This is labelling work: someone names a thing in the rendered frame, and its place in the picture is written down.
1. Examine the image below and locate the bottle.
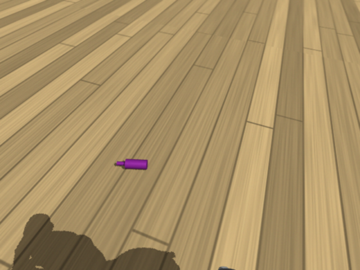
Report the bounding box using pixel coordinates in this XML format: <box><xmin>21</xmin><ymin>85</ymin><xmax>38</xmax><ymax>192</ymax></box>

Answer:
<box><xmin>116</xmin><ymin>159</ymin><xmax>148</xmax><ymax>169</ymax></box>

